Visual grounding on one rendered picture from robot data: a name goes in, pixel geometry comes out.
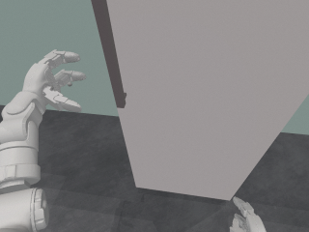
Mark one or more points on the handle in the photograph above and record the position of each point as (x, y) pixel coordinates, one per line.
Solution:
(102, 17)

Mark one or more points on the fridge door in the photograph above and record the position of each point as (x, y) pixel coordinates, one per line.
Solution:
(209, 86)

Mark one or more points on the right robot hand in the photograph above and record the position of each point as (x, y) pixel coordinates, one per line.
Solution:
(250, 222)

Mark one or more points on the left robot hand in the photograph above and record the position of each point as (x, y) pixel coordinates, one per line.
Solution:
(40, 77)

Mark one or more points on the left robot forearm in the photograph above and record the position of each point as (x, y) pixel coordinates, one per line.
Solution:
(19, 142)

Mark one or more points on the left robot upper arm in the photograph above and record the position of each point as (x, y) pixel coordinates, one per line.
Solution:
(23, 211)

